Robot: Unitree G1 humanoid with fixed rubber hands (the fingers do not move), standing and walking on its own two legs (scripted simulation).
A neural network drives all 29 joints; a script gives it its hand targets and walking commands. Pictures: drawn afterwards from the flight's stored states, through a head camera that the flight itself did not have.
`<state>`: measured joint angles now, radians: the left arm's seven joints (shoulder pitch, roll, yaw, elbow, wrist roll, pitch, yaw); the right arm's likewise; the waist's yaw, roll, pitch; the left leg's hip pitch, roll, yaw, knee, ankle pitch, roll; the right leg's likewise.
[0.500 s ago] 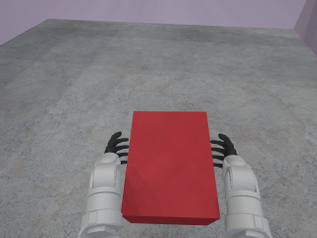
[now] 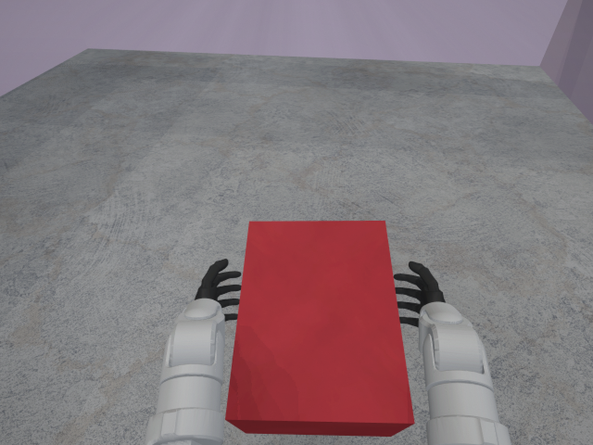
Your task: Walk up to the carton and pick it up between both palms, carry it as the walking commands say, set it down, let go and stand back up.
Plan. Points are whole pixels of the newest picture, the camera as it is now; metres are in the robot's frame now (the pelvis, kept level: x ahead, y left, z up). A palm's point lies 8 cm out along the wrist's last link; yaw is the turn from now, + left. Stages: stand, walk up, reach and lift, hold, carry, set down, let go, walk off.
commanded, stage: reach and lift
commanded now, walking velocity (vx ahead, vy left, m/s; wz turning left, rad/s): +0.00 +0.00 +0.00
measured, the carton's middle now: (317, 324) +0.32 -0.01 -0.03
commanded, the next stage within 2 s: hold in 0.26 s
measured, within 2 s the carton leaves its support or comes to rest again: neither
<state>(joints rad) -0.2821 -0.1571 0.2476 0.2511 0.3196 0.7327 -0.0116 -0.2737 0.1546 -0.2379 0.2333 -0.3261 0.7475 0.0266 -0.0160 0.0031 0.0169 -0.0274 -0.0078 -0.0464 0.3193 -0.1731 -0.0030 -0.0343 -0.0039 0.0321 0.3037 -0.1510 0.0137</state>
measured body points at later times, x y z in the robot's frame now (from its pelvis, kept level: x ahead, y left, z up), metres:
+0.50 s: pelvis -0.01 +0.00 +0.00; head -0.06 +0.00 +0.45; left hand +0.29 +0.15 +0.04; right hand +0.29 -0.16 +0.04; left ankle +0.01 +0.12 -0.75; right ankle +0.02 -0.13 -0.75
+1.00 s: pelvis -0.01 +0.00 +0.00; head -0.05 +0.00 +0.45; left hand +0.29 +0.15 +0.04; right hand +0.29 -0.16 +0.04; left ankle +0.01 +0.12 -0.75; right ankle +0.02 -0.13 -0.75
